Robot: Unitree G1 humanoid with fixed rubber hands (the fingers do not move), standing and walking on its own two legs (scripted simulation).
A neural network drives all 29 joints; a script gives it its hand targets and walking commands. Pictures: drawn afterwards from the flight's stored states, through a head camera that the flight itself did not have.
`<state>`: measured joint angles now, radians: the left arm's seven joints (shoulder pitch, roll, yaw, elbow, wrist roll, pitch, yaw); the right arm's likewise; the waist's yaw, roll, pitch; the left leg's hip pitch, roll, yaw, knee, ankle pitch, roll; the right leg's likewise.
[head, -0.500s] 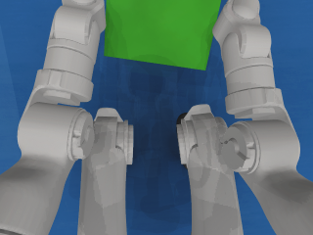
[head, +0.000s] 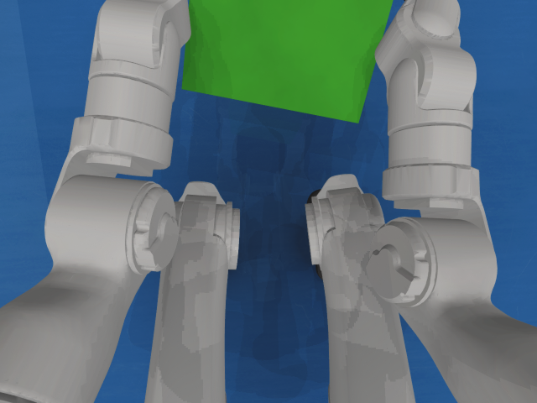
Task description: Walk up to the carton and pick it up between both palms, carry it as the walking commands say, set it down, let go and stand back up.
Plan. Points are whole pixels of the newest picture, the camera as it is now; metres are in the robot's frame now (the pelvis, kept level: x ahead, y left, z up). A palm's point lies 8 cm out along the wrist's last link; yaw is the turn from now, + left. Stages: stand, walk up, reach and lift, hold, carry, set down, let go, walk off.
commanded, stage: reach and lift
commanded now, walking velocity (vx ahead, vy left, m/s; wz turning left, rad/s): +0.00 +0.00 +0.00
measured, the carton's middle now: out of the picture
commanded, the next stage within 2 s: none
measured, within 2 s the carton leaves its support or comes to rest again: neither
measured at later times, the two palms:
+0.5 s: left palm out of the picture +0.55 +0.09 -0.01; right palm out of the picture +0.51 -0.16 -0.01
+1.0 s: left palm out of the picture +0.53 +0.10 +0.06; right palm out of the picture +0.49 -0.16 +0.07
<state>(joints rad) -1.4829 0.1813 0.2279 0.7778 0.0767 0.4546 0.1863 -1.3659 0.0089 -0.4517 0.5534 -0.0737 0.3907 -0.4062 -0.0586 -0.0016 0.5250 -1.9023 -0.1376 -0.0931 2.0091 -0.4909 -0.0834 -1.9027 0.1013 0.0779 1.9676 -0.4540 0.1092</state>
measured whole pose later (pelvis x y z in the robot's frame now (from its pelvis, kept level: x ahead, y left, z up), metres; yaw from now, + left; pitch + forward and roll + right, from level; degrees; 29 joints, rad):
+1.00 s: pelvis +0.00 +0.00 +0.10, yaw +0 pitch +12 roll +0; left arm -1.27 0.12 0.28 0.66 0.12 0.51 0.13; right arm -1.17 0.09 -0.39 0.45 -0.07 0.46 -0.46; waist -0.07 0.00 0.52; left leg -1.43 -0.12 -0.10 1.69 -0.47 -0.07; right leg -1.45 0.11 0.11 1.65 -0.43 0.09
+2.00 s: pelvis +0.02 +0.00 +0.23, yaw +0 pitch +5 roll +1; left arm -1.02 0.05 0.29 0.73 0.15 0.46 0.12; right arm -0.94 0.14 -0.34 0.54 -0.12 0.43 -0.45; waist -0.08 0.00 0.39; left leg -0.92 -0.11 -0.12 1.16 -0.34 -0.05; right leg -0.93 0.08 0.14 1.15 -0.31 0.07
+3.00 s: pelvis +0.16 +0.00 +0.35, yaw +0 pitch -4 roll -1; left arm -0.28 -0.16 0.14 0.43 0.24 0.68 0.07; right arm -0.25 0.15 -0.22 0.39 -0.19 0.64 -0.15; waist -0.10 -0.02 -0.11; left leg -0.10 -0.04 -0.14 0.39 -0.23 0.00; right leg -0.10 0.03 0.14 0.35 -0.18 0.03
